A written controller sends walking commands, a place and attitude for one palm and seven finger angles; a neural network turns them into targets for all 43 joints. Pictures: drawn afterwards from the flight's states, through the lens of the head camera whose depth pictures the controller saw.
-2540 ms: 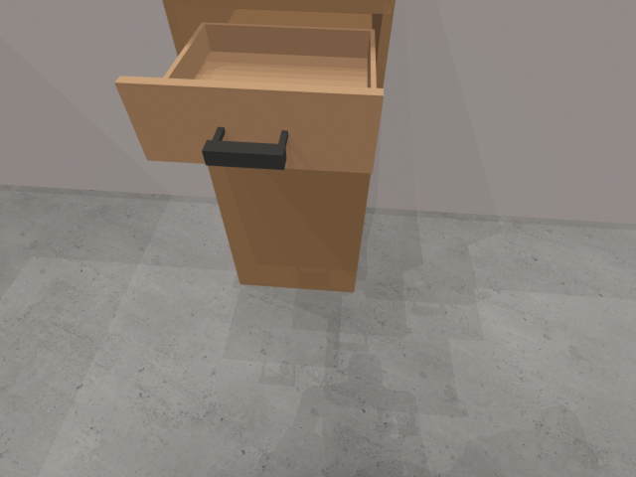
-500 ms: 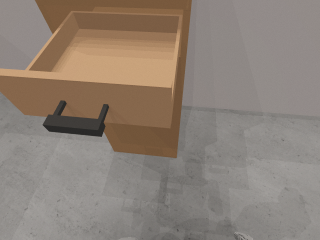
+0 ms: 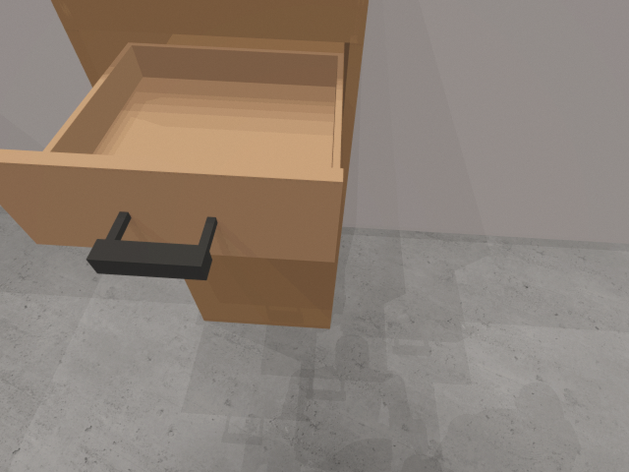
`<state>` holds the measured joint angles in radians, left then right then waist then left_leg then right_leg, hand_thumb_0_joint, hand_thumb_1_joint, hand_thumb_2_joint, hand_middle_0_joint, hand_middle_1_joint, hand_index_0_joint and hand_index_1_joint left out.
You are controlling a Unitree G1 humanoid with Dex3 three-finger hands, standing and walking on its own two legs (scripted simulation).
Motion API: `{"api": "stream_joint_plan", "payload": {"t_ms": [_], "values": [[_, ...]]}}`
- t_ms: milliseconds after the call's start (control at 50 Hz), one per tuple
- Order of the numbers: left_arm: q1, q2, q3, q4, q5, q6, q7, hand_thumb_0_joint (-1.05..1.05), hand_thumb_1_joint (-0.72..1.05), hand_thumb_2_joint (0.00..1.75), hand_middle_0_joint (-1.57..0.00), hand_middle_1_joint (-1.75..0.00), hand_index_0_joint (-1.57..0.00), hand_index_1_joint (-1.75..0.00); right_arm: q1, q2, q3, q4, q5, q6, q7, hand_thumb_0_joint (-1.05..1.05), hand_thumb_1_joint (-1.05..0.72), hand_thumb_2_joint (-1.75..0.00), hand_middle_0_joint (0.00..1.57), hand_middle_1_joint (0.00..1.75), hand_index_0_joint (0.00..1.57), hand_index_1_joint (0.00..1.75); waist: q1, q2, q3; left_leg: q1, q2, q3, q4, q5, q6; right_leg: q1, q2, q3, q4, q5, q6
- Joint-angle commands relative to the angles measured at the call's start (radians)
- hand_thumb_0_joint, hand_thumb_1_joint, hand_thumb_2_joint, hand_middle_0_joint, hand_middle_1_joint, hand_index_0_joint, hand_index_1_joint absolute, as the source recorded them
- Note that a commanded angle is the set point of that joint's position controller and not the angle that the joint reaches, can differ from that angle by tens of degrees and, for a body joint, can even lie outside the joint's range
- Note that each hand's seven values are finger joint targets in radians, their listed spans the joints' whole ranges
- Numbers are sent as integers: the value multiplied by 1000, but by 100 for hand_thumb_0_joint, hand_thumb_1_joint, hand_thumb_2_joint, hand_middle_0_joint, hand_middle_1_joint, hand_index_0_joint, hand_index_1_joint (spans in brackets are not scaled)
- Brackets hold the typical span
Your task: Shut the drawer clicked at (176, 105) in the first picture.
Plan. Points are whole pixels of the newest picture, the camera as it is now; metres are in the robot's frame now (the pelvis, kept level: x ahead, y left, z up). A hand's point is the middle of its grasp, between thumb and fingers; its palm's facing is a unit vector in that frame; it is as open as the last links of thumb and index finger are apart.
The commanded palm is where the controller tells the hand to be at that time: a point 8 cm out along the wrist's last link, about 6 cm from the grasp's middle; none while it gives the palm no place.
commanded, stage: come to a stop and stand still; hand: left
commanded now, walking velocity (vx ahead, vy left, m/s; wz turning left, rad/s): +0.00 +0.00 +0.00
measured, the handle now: (159, 241) +0.32 +0.20 +0.14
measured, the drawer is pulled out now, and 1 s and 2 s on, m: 0.28 0.28 0.28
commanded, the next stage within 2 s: none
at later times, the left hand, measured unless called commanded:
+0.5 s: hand out of the picture -0.02 +0.24 -0.16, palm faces -0.01 -0.97 -0.23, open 7.4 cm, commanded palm none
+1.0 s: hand out of the picture -0.09 +0.18 -0.16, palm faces +0.02 -0.99 -0.15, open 7.4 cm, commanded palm none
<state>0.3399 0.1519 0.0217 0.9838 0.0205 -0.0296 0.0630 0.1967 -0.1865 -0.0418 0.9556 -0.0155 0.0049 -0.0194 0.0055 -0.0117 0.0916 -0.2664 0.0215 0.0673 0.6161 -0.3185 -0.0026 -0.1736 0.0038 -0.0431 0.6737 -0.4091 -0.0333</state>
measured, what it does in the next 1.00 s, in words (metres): shifts its weight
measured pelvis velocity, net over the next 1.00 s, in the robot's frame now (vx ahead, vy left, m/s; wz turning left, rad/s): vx -0.05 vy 0.03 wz -0.01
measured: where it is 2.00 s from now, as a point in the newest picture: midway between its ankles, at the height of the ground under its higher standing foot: outside the picture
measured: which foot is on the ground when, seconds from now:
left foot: down 0.00-1.00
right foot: down 0.00-1.00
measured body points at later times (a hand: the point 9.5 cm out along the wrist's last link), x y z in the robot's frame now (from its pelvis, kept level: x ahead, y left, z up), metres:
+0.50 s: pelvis -0.05 +0.06 +0.01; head -0.05 +0.05 +0.46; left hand -0.02 +0.29 -0.14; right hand -0.06 -0.17 -0.15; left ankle +0.00 +0.11 -0.73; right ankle -0.02 -0.09 -0.72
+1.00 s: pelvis -0.05 +0.03 +0.01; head -0.04 +0.03 +0.46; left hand -0.09 +0.24 -0.15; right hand -0.03 -0.19 -0.15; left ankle +0.00 +0.11 -0.73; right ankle -0.02 -0.09 -0.73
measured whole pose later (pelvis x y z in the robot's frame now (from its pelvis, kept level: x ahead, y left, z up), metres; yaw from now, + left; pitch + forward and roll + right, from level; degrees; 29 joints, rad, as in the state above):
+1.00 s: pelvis -0.05 +0.03 +0.01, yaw +0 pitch +0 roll +0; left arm 0.38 0.12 -0.03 1.12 0.02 -0.01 0.03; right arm 0.27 -0.15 -0.01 1.10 -0.01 -0.01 -0.02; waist 0.01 -0.01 0.01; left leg -0.27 -0.03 0.10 0.43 -0.16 0.06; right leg -0.26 0.00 0.03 0.48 -0.21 0.01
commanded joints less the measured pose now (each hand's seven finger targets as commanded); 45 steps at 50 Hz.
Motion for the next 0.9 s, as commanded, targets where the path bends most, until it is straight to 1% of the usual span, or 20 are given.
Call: {"api": "stream_joint_plan", "payload": {"t_ms": [0,20,40,60,100,120,140,160,180,200,220,240,320,440,480,540,580,760,840,880], "values": [[-7,156,29,-110,-17,-9,6,0,90,90,-20,-30,-20,-30,154,-115,-15,-48,-2,-26,-9,0,-90,-90,20,30,20,30,-45,164,-136,180,153,-121,-84,778,140,-94,-52,30,87,374,6],[-35,114,17,-119,-17,7,3,0,90,90,-20,-30,-20,-30,139,-119,-9,-47,-2,-29,-11,0,-90,-90,20,30,20,30,-29,171,-60,123,200,-167,-154,855,165,-129,-12,24,87,-39,14],[-54,114,12,-129,-13,17,-1,0,90,90,-20,-30,-20,-30,122,-135,-9,-48,-7,-36,-13,0,-90,-90,20,30,20,30,-12,186,-8,121,216,-189,-178,919,188,-164,-11,33,88,-121,17],[-40,119,11,-120,-13,27,-2,0,90,90,-20,-30,-20,-30,110,-128,3,-51,-4,-35,-15,0,-90,-90,20,30,20,30,2,176,-16,69,217,-193,-197,792,192,-121,-24,36,65,-137,13],[9,113,8,-89,-9,35,-10,0,90,90,-20,-30,-20,-30,51,-120,15,-64,0,-29,-13,0,-90,-90,20,30,20,30,40,114,-56,-39,172,-176,-194,432,160,-13,-33,44,-67,15,7],[15,119,6,-80,-6,35,-13,0,90,90,-20,-30,-20,-30,41,-111,17,-66,1,-28,-10,0,-90,-90,20,30,20,30,41,80,-58,-75,136,-167,-198,247,128,7,-41,71,-144,89,0],[0,132,5,-85,-6,33,-15,0,90,90,-20,-30,-20,-30,48,-98,19,-59,0,-28,-8,0,-90,-90,20,30,20,30,31,71,-67,-77,106,-166,-217,135,101,7,-65,110,-198,118,-18],[-19,142,-2,-86,-5,35,-18,0,90,90,-20,-30,-20,-30,58,-90,23,-51,-1,-28,-3,0,-90,-90,20,30,20,30,19,72,-49,-77,87,-159,-256,-1,80,-32,-81,130,-218,72,-25],[-46,147,-4,-88,-6,37,-21,0,90,90,-20,-30,-20,-30,64,-96,20,-45,-3,-23,0,0,-90,-90,20,30,20,30,6,27,-5,-89,84,-167,-288,-123,70,-85,-77,128,-226,5,-24],[-73,151,-4,-92,-2,39,-22,0,90,90,-20,-30,-20,-30,75,-106,17,-33,-5,-18,2,0,-90,-90,20,30,20,30,0,-20,40,-106,83,-177,-299,-164,67,-115,-67,131,-232,-16,-21],[-77,149,-3,-92,-3,40,-23,0,90,90,-20,-30,-20,-30,91,-113,16,-24,-6,-18,3,0,-90,-90,20,30,20,30,-3,-31,46,-107,90,-190,-320,-183,70,-125,-63,130,-233,-24,-19],[-78,147,-4,-92,-3,43,-22,0,90,90,-20,-30,-20,-30,102,-111,16,-12,-8,-21,3,0,-90,-90,20,30,20,30,-1,-8,30,-96,101,-205,-344,-162,74,-110,-56,112,-216,15,-19],[-28,134,-7,-67,-1,44,-25,0,90,90,-20,-30,-20,-30,105,-129,18,5,-6,-25,3,0,-90,-90,20,30,20,30,14,45,12,-129,135,-240,-422,-273,82,-79,-43,84,-190,39,-3],[10,120,-9,-27,0,37,-26,0,90,90,-20,-30,-20,-30,123,-113,18,41,-4,-21,4,0,-90,-90,20,30,20,30,7,43,-42,-72,119,-223,-409,-224,75,-89,-49,97,-228,46,-6],[27,106,-15,-6,1,31,-26,0,90,90,-20,-30,-20,-30,126,-107,18,51,-1,-23,3,0,-90,-90,20,30,20,30,6,37,-15,-76,122,-219,-412,-232,73,-108,-51,111,-234,52,-4],[51,102,-16,19,0,26,-25,0,90,90,-20,-30,-20,-30,130,-100,17,71,0,-23,3,0,-90,-90,20,30,20,30,4,56,-64,-28,114,-215,-400,-187,71,-103,-51,112,-245,70,-5],[62,89,-23,42,1,21,-25,0,90,90,-20,-30,-20,-30,133,-93,18,78,3,-24,2,0,-90,-90,20,30,20,30,0,37,-15,-53,114,-212,-402,-207,68,-125,-55,126,-253,64,-3],[105,67,-32,95,3,8,-23,0,90,90,-20,-30,-20,-30,135,-75,16,106,8,-23,1,0,-90,-90,20,30,20,30,-10,0,-2,-9,93,-171,-351,-149,56,-193,-68,169,-305,20,0],[108,62,-32,104,1,4,-23,0,90,90,-20,-30,-20,-30,135,-63,18,116,8,-27,-1,0,-90,-90,20,30,20,30,-11,11,-22,24,89,-159,-339,-105,53,-196,-69,174,-312,39,-1],[101,64,-32,104,1,3,-24,0,90,90,-20,-30,-20,-30,131,-66,19,118,8,-30,-2,0,-90,-90,20,30,20,30,-9,16,1,-2,89,-162,-342,-109,52,-193,-71,178,-308,47,-1]]}}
